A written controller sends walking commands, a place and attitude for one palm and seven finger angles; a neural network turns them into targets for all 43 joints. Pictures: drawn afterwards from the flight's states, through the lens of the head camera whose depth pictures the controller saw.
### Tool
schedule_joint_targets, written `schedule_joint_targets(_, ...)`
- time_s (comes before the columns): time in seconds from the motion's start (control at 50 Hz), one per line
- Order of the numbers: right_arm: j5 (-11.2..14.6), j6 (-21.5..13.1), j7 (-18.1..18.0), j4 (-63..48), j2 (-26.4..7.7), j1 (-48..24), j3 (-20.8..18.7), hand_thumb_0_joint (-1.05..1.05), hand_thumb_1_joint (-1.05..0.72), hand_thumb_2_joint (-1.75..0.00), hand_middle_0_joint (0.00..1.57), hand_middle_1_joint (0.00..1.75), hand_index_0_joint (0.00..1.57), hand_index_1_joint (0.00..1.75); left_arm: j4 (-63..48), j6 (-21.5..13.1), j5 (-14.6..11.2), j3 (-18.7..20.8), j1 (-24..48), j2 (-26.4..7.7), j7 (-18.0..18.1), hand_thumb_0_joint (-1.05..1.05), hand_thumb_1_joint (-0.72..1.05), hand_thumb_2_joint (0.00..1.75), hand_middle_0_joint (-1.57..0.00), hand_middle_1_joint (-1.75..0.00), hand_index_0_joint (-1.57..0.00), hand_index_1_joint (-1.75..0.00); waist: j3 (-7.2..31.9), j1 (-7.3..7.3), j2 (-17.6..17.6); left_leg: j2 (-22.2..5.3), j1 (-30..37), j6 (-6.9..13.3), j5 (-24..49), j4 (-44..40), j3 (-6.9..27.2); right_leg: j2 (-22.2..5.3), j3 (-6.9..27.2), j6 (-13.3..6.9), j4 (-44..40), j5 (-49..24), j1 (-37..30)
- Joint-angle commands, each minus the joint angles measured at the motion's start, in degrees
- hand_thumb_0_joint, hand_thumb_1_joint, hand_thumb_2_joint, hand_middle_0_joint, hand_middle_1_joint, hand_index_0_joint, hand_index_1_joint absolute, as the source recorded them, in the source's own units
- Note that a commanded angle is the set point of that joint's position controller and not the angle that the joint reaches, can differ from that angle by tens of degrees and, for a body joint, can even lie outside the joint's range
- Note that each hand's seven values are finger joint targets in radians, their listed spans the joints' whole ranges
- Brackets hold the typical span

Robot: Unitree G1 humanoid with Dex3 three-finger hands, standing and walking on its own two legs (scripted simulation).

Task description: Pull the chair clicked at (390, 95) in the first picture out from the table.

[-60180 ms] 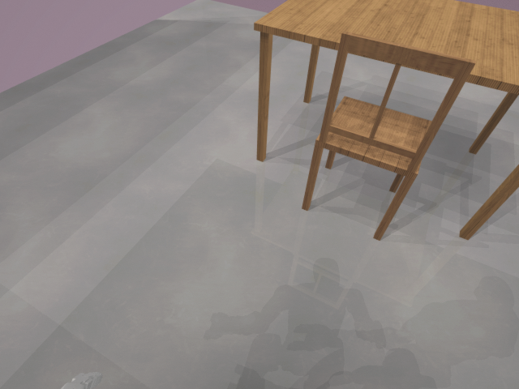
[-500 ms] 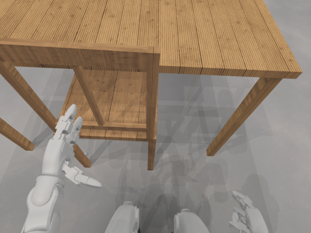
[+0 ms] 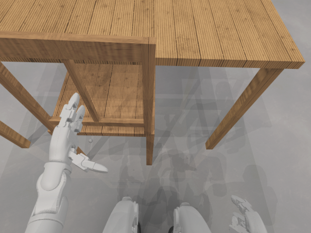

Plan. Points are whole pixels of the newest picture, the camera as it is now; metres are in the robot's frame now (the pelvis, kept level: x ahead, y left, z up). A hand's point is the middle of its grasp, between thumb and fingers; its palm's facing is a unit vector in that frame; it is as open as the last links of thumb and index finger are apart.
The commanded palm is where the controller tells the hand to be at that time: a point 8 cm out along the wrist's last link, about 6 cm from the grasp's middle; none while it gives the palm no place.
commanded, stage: aim the fingers beside a spindle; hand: left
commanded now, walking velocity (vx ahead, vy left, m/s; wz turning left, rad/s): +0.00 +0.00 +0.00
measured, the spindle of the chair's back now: (85, 95) +0.47 +0.21 +0.02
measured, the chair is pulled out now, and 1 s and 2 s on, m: -0.12 -0.12 -0.16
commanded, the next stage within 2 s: push the fingers through the gap in 0.46 s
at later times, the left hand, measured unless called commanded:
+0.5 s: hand (87, 143) +0.32 +0.18 +0.02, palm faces +0.00 -1.00 -0.03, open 16.9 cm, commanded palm +0.30 +0.23 +0.03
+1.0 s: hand (90, 132) +0.35 +0.18 +0.02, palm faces +0.00 -1.00 -0.03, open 16.9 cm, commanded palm +0.34 +0.22 +0.03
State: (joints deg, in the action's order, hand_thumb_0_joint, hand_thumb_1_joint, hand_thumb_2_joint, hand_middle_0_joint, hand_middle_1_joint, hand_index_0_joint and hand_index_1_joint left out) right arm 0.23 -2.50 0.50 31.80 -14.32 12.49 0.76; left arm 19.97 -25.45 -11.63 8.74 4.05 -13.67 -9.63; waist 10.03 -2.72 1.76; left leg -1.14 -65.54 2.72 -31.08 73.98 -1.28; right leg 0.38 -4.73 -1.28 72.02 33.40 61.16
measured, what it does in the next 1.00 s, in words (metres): stands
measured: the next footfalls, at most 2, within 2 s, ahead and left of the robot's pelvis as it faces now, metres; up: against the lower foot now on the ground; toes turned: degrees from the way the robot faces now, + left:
none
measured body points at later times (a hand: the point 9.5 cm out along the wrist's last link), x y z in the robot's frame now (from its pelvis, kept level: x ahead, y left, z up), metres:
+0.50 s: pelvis +0.00 -0.01 +0.00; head +0.11 +0.01 +0.44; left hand +0.32 +0.23 +0.03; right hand +0.16 -0.26 -0.10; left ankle +0.03 +0.09 -0.62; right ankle +0.01 -0.11 -0.62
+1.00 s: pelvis +0.00 +0.00 +0.00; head +0.11 +0.01 +0.44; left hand +0.35 +0.23 +0.03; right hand +0.14 -0.25 -0.11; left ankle +0.03 +0.09 -0.62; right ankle +0.01 -0.11 -0.62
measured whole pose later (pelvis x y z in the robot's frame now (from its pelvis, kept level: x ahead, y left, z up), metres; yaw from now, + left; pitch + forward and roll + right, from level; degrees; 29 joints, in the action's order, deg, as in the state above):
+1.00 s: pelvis +0.00 +0.00 +0.00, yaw +0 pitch +23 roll -3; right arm 0.4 -2.1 -0.3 33.9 -14.6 12.7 1.0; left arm 27.7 -26.1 -11.4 10.1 11.4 -14.8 -10.1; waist 9.9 -2.8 1.7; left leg -1.0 -66.1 2.4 -30.3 73.7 -0.6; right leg 0.4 -5.3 -1.6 71.7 32.9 61.4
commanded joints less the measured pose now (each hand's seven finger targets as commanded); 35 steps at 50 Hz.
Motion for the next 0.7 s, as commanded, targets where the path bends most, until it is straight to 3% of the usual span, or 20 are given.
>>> schedule_joint_targets(0.0, 0.52, -2.15, -0.89, -7.26, -8.84, 1.04, -3.58, 0.00, -0.90, -0.90, 0.20, 0.30, 0.20, 0.30, -11.24, -4.16, -0.48, 3.82, 8.38, -8.05, 0.81, 0.00, -0.50, 0.30, -0.06, -0.08, -0.06, -0.08, 20.42, 0.24, 0.94, 0.06, 19.49, -1.49, 17.60, -10.38, 5.15, 1.08, 2.07, -0.52, -9.13, -15.54, -7.47)
schedule_joint_targets(0.08, 0.57, -2.20, -1.00, -7.25, -8.48, 0.85, -3.56, 0.00, -0.90, -0.90, 0.20, 0.30, 0.20, 0.30, -11.49, -4.53, -0.94, 3.18, 7.35, -7.09, 0.51, 0.00, -0.50, 0.30, -0.06, -0.08, -0.06, -0.08, 20.58, 0.16, 0.10, 0.41, 18.78, -1.24, 17.29, -10.12, 4.48, 0.91, 2.64, -0.29, -9.80, -16.48, -9.21)
schedule_joint_targets(0.12, 0.55, -2.24, -1.16, -6.73, -8.51, 0.81, -3.42, 0.00, -0.90, -0.90, 0.20, 0.30, 0.20, 0.30, -11.07, -4.88, -0.65, 3.19, 9.69, -7.61, 0.39, 0.00, -0.50, 0.30, -0.06, -0.08, -0.06, -0.08, 19.87, -0.36, 0.43, 0.40, 18.07, -1.14, 16.49, -9.78, 4.44, 0.91, 2.72, -0.31, -9.64, -16.01, -8.56)
schedule_joint_targets(0.18, 0.59, -2.47, -1.28, -6.95, -8.35, 0.57, -3.53, 0.00, -0.90, -0.90, 0.20, 0.30, 0.20, 0.30, -11.64, -5.19, -1.20, 3.86, 7.85, -8.04, -0.25, 0.00, -0.50, 0.30, -0.06, -0.08, -0.06, -0.08, 20.78, 0.35, 0.64, 0.64, 17.99, -1.06, 17.05, -9.68, 3.97, 0.82, 3.22, -0.34, -10.01, -17.06, -10.43)
schedule_joint_targets(0.22, 0.63, -2.55, -1.31, -6.88, -8.35, 0.34, -3.41, 0.00, -0.90, -0.90, 0.20, 0.30, 0.20, 0.30, -12.03, -5.20, -1.17, 3.14, 9.02, -7.78, -0.71, 0.00, -0.50, 0.30, -0.06, -0.08, -0.06, -0.08, 20.94, -0.04, 1.85, 0.64, 18.12, -0.98, 16.99, -9.52, 4.02, 0.81, 3.32, -0.35, -9.92, -16.96, -9.88)
schedule_joint_targets(0.26, 0.67, -2.56, -1.50, -6.55, -8.43, 0.40, -3.45, 0.00, -0.90, -0.90, 0.20, 0.30, 0.20, 0.30, -10.91, -4.95, -1.32, 3.76, 9.68, -8.39, -0.92, 0.00, -0.50, 0.30, -0.06, -0.08, -0.06, -0.08, 20.02, -0.35, 0.50, 0.59, 17.01, -0.89, 15.76, -9.34, 3.94, 0.81, 3.45, -0.20, -10.27, -16.20, -9.89)
schedule_joint_targets(0.4, 0.71, -2.83, -1.65, -6.84, -8.57, 0.32, -3.44, 0.00, -0.90, -0.90, 0.20, 0.30, 0.20, 0.30, -11.00, -4.75, -1.90, 5.13, 8.71, -9.70, -1.68, 0.00, -0.50, 0.30, -0.06, -0.08, -0.06, -0.08, 21.52, 0.37, 1.80, 0.70, 17.41, -0.85, 17.28, -9.29, 3.90, 0.86, 3.64, -0.40, -10.12, -17.50, -11.18)
schedule_joint_targets(0.52, 0.79, -2.82, -1.40, -7.01, -8.51, 0.28, -3.36, 0.00, -0.90, -0.90, 0.20, 0.30, 0.20, 0.30, -10.94, -4.25, -1.82, 3.50, 7.80, -8.11, -1.73, 0.00, -0.50, 0.30, -0.06, -0.08, -0.06, -0.08, 20.02, -0.08, 1.56, 0.52, 18.00, -0.97, 17.04, -9.83, 4.25, 0.90, 3.13, -0.32, -10.25, -16.83, -9.84)
schedule_joint_targets(0.6, 0.64, -2.85, -1.66, -6.32, -8.77, 0.36, -3.40, 0.00, -0.90, -0.90, 0.20, 0.30, 0.20, 0.30, -10.61, -4.72, -1.41, 3.58, 12.54, -8.73, -1.01, 0.00, -0.50, 0.30, -0.06, -0.08, -0.06, -0.08, 19.10, -1.20, 1.17, 0.46, 16.94, -0.85, 15.10, -9.12, 4.37, 0.90, 3.21, -0.26, -10.14, -14.93, -8.02)
schedule_joint_targets(0.68, 0.52, -2.87, -1.76, -5.69, -9.04, 0.70, -3.49, 0.00, -0.90, -0.90, 0.20, 0.30, 0.20, 0.30, -8.46, -5.17, -0.92, 5.05, 14.45, -9.82, -0.44, 0.00, -0.50, 0.30, -0.06, -0.08, -0.06, -0.08, 20.60, -0.47, 1.70, 0.33, 18.40, -1.27, 15.29, -9.47, 4.87, 0.94, 2.90, -0.48, -9.79, -14.03, -7.07)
